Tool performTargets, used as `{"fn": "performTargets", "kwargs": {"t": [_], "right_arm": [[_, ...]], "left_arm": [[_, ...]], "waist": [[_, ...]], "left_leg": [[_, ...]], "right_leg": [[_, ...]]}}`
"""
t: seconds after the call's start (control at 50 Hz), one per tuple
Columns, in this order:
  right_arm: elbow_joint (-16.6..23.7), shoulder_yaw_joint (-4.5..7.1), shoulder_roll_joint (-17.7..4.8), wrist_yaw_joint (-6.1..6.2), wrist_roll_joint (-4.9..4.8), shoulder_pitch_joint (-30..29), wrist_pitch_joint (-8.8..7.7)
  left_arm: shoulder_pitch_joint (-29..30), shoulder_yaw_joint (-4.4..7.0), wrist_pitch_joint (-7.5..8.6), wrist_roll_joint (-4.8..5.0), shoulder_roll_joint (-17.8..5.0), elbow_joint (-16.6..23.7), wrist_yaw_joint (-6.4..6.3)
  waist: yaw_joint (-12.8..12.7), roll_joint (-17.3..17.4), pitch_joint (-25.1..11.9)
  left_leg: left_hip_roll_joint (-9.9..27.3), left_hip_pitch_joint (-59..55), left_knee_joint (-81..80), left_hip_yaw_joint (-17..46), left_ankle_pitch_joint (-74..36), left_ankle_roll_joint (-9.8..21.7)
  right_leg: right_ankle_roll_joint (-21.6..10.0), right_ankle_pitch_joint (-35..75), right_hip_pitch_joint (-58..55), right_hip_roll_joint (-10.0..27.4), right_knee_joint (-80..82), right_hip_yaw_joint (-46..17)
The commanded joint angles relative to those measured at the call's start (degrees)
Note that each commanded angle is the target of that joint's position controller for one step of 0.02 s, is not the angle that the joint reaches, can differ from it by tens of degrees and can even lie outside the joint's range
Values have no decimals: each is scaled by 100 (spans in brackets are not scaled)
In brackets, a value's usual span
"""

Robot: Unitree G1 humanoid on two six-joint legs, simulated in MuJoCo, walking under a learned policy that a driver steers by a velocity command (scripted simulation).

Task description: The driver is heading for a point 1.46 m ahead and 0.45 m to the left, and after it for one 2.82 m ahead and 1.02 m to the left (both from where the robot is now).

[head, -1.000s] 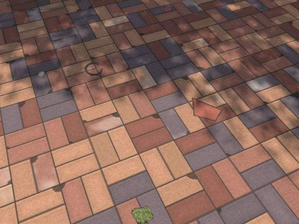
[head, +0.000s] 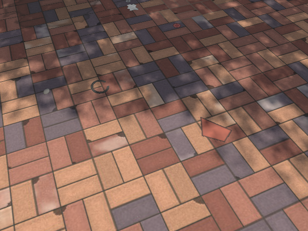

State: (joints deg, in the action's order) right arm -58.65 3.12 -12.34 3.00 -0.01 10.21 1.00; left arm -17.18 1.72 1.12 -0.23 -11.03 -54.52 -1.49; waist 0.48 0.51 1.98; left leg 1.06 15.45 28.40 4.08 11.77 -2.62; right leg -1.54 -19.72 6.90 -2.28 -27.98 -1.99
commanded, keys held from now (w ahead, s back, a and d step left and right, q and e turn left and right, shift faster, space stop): shift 0.98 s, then w+shift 0.02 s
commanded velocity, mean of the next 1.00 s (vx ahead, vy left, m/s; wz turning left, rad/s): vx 0.00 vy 0.00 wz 0.00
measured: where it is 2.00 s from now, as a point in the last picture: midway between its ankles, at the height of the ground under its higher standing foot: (143, 208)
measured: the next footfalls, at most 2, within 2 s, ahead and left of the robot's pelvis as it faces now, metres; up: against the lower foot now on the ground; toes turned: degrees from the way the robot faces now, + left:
left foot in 1.28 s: +0.13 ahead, +0.18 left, +0.00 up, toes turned +3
right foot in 1.76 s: +0.64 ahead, -0.05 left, +0.00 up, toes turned -2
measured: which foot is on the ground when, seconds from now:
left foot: down 0.00-1.00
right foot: down 0.00-1.00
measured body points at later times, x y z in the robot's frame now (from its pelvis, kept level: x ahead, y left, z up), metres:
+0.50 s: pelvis +0.00 +0.00 +0.00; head +0.01 +0.00 +0.45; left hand -0.01 +0.24 -0.15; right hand +0.03 -0.25 -0.15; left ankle +0.04 +0.15 -0.74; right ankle -0.05 -0.11 -0.74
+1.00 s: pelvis +0.00 +0.01 +0.00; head +0.01 +0.01 +0.45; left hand -0.03 +0.23 -0.15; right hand +0.02 -0.23 -0.16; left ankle +0.04 +0.15 -0.74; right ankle -0.05 -0.11 -0.74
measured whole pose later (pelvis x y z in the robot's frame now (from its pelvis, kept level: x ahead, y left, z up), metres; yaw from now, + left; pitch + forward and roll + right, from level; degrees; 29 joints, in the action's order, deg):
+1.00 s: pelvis +0.00 +0.01 +0.00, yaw +1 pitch -1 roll +0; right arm -64.3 1.3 -10.8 3.0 -0.3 12.7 0.9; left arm -21.1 0.2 1.1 0.1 -9.2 -62.1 -1.8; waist 0.1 0.5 2.1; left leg 0.5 15.9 28.4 4.2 11.6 -2.0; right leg -0.9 -19.4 6.7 -1.6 -27.1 -1.3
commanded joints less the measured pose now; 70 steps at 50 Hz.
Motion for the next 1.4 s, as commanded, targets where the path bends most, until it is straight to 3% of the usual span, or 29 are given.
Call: {"fn": "performTargets", "kwargs": {"t": [0.02, 0.42, 0.98, 1.0, 1.02, 1.04, 1.06, 1.08, 1.1, 1.12, 1.16, 1.2, 1.24, 1.26, 1.28, 1.3, 1.32, 1.34, 1.36, 1.38, 1.4], "right_arm": [[80, 90, -563, 21, -1, 31, -47], [-364, -12, -464, 23, -15, 226, -34], [-453, -104, -372, 15, -28, 471, -36], [-536, -122, -286, 19, -34, 631, -27], [-533, -76, -367, 14, -95, 673, -37], [-350, -44, -480, -19, -102, 311, -108], [-32, -108, -262, -98, -177, -246, -255], [204, -114, -309, -165, -214, -654, -409], [277, -69, -399, -219, -222, -687, -541], [289, -54, -384, -263, -211, -550, -645], [348, -49, -378, -340, -222, -462, -812], [247, -26, -309, -390, -247, -166, -855], [-37, 64, -377, -374, -278, 695, -800], [-247, 179, -544, -325, -299, 1476, -776], [-468, 326, -930, -279, -278, 2614, -785], [-427, 286, -1360, -325, -136, 3088, -838], [-328, 141, -979, -417, 21, 2623, -961], [-167, 23, -736, -473, -16, 1884, -1011], [-44, -67, -539, -520, -10, 1452, -1001], [25, -95, -568, -549, 19, 1216, -945], [59, -129, -497, -545, 48, 1086, -887]], "left_arm": [[-305, 99, 42, 3, -547, 51, -21], [-620, -8, 20, 15, -412, -503, -29], [-942, -81, 20, 30, -302, -731, -44], [-1146, -68, 3, 48, -305, -823, -63], [-1150, 18, -18, 114, -572, -766, -90], [-1390, 91, 0, 166, -806, -733, -102], [-1454, 205, 96, 226, -1154, -683, -103], [-1231, 254, 201, 205, -1242, -564, -112], [-1040, 212, 303, 133, -1032, -456, -106], [-899, 184, 369, 132, -876, -369, -76], [-760, 196, 396, 244, -874, -234, -24], [-688, 227, 374, 243, -1049, -137, -7], [-569, 230, 377, 243, -1137, -13, 8], [-425, 202, 403, 198, -1103, 65, 26], [-11, 115, 446, 115, -809, 254, 76], [-15, -79, 580, 48, 27, 581, 124], [-87, -63, 717, 442, -58, 751, 138], [336, -51, 791, 533, -393, 952, 179], [537, -53, 793, 403, -501, 996, 214], [448, -34, 749, 249, -491, 949, 221], [332, -4, 672, 177, -524, 929, 253]], "waist": [[-3, -75, -5], [-18, -65, 125], [-40, -57, 197], [-68, -159, -64], [-115, -411, 103], [-317, -621, 506], [-475, -1287, 931], [-512, -1271, 1309], [-385, -959, 1353], [-266, -810, 1172], [-204, -744, 829], [-46, -879, 587], [388, -727, 433], [802, -547, 163], [1393, 381, -266], [1117, 2011, -736], [772, 1721, -580], [518, 924, 73], [383, 388, 164], [169, 202, 159], [-11, 310, 252]], "left_leg": [[62, -727, -207, 16, -1012, 214], [16, -641, -304, -37, -874, 235], [-26, -567, -274, -52, -862, 274], [-239, -625, -105, -296, 312, 284], [-493, -214, 293, -565, 1910, 323], [-471, 638, 742, -565, 2560, 357], [-354, 1377, 1640, -759, 1704, 357], [110, 2144, 2286, -404, 1320, 431], [349, 2743, 2675, -202, 1198, 493], [505, 2978, 2731, -140, 1085, 543], [506, 2224, 1601, -357, 852, 564], [97, 709, 925, -928, 667, 431], [-265, -847, 550, -1330, 263, 346], [-398, -1769, 411, -1317, 317, 423], [346, -2873, -113, -148, 885, 696], [1714, -3330, -986, 2764, 2609, 1289], [2330, -2993, -2034, 4831, 4113, 1803], [2389, -2589, -1953, 4182, 3882, 1699], [2059, -2177, -1789, 3208, 2980, 1553], [1713, -1708, -1810, 2413, 2336, 1410], [1417, -1255, -1879, 1819, 1940, 1278]], "right_leg": [[-44, 1102, 837, 320, 722, -257], [-18, 985, 824, 272, 800, -153], [20, 898, 852, 250, 754, -54], [-70, -363, 742, 197, 871, -35], [-312, -2049, 827, 325, 1004, -338], [-652, -3380, 858, 804, 1420, -1059], [-1101, -3798, 738, 1723, 2147, -2250], [-1411, -3229, 605, 2332, 2511, -2971], [-1395, -2542, 184, 2410, 2456, -2965], [-1254, -2064, -167, 2284, 2305, -2654], [-907, -1308, -163, 1879, 2186, -1762], [-820, -1109, 600, 1442, 1966, -1056], [-864, -913, 1485, 1274, 1425, -804], [-812, 90, 1850, 1120, 596, -618], [-528, 1053, 2626, 707, -1705, -38], [-363, -858, 3883, 45, -4093, -67], [-570, -467, 4851, 0, -5220, -776], [-741, 20, 5510, 491, -5605, -718], [-761, 556, 5364, 761, -5451, -593], [-689, 929, 4983, 998, -5063, -498], [-579, 1152, 4632, 1138, -4716, -420]]}}
Velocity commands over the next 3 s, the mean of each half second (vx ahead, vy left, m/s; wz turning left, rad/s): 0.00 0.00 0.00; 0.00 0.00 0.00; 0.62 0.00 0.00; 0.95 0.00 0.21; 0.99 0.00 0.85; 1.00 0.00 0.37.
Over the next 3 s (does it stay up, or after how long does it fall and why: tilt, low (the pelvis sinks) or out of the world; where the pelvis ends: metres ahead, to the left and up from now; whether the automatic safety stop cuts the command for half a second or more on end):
stays up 1.42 0.38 0.00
